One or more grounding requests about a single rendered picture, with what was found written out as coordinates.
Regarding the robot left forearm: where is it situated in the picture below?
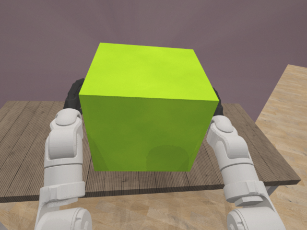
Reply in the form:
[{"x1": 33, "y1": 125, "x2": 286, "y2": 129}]
[{"x1": 34, "y1": 108, "x2": 85, "y2": 230}]

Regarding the right robot upper arm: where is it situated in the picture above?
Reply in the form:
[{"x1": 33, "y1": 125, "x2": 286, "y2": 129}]
[{"x1": 227, "y1": 207, "x2": 285, "y2": 230}]

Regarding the carton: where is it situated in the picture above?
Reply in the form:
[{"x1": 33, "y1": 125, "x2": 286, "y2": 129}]
[{"x1": 79, "y1": 43, "x2": 219, "y2": 172}]

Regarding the left robot hand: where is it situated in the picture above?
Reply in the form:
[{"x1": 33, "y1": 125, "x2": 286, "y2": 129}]
[{"x1": 63, "y1": 78, "x2": 85, "y2": 115}]

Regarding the right robot hand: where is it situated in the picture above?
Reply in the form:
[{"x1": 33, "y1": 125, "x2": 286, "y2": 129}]
[{"x1": 213, "y1": 87, "x2": 224, "y2": 116}]

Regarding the left robot upper arm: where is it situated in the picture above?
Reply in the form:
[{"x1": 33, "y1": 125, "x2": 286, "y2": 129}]
[{"x1": 36, "y1": 207, "x2": 92, "y2": 230}]

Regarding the robot right forearm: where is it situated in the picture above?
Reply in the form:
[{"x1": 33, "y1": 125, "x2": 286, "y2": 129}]
[{"x1": 206, "y1": 115, "x2": 286, "y2": 230}]

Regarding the table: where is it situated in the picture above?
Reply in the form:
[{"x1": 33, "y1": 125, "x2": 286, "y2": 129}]
[{"x1": 0, "y1": 101, "x2": 301, "y2": 230}]

